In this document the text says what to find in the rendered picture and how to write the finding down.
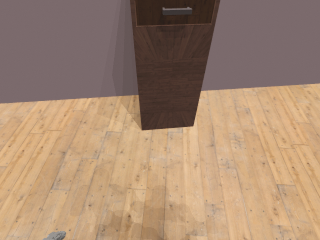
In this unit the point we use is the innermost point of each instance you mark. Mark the cabinet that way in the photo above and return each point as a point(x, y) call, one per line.
point(170, 63)

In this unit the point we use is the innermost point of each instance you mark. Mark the drawer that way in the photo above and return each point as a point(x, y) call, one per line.
point(150, 12)

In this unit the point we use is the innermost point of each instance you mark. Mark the handle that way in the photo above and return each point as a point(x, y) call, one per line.
point(177, 11)

